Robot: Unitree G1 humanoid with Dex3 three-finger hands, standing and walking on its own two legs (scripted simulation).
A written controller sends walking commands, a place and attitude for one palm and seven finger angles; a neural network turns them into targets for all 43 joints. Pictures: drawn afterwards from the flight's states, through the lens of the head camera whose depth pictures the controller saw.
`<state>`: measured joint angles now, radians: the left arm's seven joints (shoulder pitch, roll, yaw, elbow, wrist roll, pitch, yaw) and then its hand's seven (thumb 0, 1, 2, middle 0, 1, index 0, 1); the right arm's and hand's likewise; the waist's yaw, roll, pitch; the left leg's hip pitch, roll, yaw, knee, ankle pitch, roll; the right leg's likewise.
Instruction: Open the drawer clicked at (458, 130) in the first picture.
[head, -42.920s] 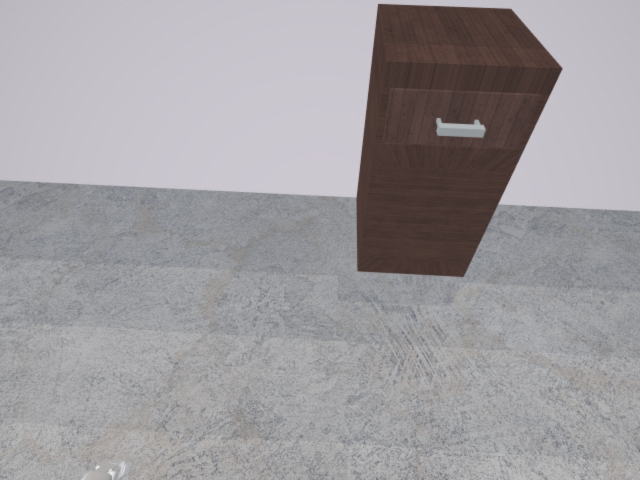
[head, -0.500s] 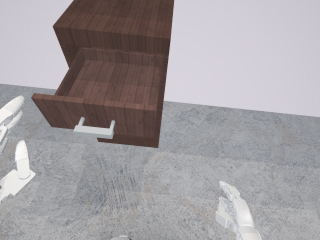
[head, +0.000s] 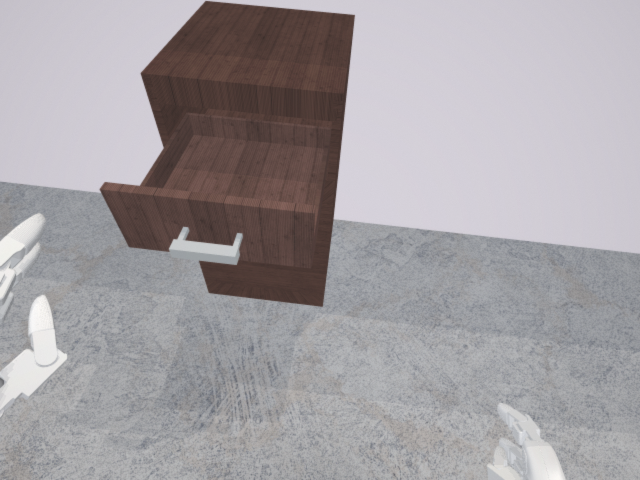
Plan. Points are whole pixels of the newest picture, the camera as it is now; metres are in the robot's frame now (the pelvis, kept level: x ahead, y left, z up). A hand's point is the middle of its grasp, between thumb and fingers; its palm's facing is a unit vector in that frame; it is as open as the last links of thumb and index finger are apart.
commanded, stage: stop stepping back and stand still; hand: left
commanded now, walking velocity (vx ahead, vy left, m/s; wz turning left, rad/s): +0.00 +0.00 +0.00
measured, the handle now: (208, 243) +0.52 +0.22 -0.08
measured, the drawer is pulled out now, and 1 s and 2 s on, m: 0.28 0.28 0.28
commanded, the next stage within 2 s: let the arm hang, fingers relaxed in 0.32 s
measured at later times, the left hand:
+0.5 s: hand (79, 372) +0.21 +0.26 +0.07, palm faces +0.21 -0.86 -0.47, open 7.4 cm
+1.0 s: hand out of the picture -0.04 +0.20 -0.17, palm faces +0.02 -0.97 -0.24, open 7.2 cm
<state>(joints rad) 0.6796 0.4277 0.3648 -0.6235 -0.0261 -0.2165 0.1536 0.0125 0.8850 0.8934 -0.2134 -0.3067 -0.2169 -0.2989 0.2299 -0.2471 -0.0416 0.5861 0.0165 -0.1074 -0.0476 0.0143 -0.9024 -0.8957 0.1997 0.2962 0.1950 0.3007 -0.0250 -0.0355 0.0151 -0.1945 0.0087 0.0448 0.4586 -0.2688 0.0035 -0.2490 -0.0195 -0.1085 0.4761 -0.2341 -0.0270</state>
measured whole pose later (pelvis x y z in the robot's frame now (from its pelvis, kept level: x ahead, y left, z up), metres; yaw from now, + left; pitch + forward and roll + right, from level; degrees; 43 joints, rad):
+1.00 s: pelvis -0.01 +0.01 +0.00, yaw +0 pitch -2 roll +0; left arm 0.33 0.20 0.01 1.08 0.01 0.03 0.02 0.00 0.93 0.89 -0.20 -0.30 -0.20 -0.30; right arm 0.33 -0.15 0.01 1.05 -0.01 0.02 -0.02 0.01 -0.90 -0.90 0.20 0.30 0.20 0.30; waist 0.01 0.02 0.08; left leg -0.15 0.01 0.04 0.43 -0.25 0.01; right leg -0.18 -0.01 -0.11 0.41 -0.19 -0.02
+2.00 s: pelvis +0.00 -0.01 +0.00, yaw -1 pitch -1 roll +0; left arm 0.30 0.11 0.01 1.14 0.01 0.00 0.04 0.00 0.91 0.89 -0.20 -0.30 -0.20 -0.30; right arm 0.33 -0.09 0.00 1.12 -0.01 0.00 -0.04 0.00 -0.90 -0.90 0.20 0.30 0.20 0.30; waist 0.00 0.01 0.06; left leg -0.13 0.03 0.05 0.41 -0.25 -0.01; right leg -0.18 0.01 -0.10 0.41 -0.21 -0.04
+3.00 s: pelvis +0.02 -0.02 +0.00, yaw +0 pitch -1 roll +0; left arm 0.28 0.11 0.02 1.15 0.01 -0.01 0.04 0.00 0.91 0.89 -0.20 -0.30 -0.20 -0.30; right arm 0.31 -0.10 0.00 1.13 -0.01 0.00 -0.05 0.00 -0.90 -0.90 0.20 0.30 0.20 0.30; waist 0.00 0.02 0.07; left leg -0.10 0.04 0.03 0.38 -0.26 -0.02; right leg -0.15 0.02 -0.11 0.39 -0.22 -0.05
